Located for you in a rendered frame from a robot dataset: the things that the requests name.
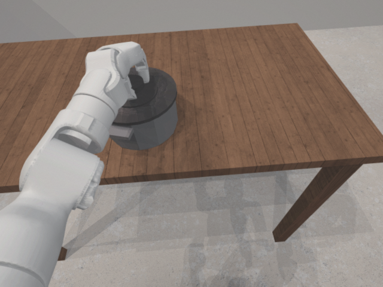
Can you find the table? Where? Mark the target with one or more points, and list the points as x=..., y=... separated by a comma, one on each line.
x=249, y=99

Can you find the left robot forearm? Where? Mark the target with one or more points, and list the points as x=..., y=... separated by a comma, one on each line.
x=86, y=121

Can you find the robot left upper arm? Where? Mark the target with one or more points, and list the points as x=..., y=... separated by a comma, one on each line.
x=32, y=227

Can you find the lid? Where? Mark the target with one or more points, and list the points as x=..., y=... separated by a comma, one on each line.
x=157, y=96

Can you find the pot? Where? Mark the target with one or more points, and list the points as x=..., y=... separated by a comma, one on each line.
x=146, y=135

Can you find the knob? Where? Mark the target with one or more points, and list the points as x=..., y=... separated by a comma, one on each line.
x=137, y=83

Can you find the left robot hand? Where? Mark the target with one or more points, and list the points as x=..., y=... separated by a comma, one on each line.
x=138, y=59

